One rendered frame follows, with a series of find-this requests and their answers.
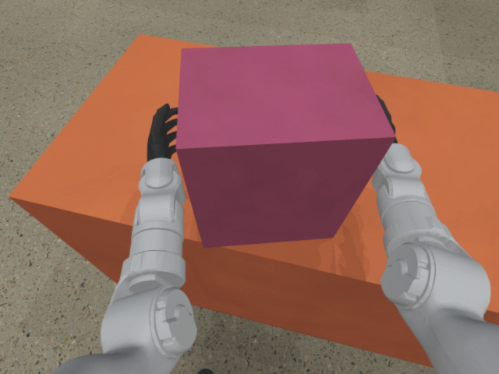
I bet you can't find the robot left upper arm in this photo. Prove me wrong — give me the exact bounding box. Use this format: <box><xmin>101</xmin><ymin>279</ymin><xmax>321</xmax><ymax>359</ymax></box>
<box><xmin>48</xmin><ymin>285</ymin><xmax>197</xmax><ymax>374</ymax></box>

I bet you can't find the left robot forearm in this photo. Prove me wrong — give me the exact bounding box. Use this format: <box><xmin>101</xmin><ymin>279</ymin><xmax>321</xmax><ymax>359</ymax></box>
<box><xmin>101</xmin><ymin>158</ymin><xmax>186</xmax><ymax>350</ymax></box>

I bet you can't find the right robot hand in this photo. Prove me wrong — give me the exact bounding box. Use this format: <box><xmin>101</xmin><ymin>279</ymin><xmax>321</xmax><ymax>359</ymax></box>
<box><xmin>376</xmin><ymin>95</ymin><xmax>398</xmax><ymax>143</ymax></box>

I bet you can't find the robot right upper arm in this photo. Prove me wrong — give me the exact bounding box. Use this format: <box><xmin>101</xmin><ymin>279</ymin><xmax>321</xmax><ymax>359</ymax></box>
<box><xmin>380</xmin><ymin>242</ymin><xmax>499</xmax><ymax>374</ymax></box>

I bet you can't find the right robot forearm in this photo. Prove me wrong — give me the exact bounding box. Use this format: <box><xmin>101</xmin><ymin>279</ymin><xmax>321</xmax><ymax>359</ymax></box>
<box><xmin>372</xmin><ymin>143</ymin><xmax>491</xmax><ymax>308</ymax></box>

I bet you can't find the left robot hand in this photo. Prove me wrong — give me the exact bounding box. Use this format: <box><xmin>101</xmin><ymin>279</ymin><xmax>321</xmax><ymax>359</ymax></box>
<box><xmin>147</xmin><ymin>104</ymin><xmax>178</xmax><ymax>162</ymax></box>

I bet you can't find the carton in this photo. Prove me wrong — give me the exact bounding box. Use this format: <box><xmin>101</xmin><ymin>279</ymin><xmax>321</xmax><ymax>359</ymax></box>
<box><xmin>175</xmin><ymin>43</ymin><xmax>396</xmax><ymax>248</ymax></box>

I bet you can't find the pedestal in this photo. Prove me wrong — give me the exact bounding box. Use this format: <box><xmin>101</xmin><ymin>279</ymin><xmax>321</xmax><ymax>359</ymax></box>
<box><xmin>9</xmin><ymin>34</ymin><xmax>499</xmax><ymax>368</ymax></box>

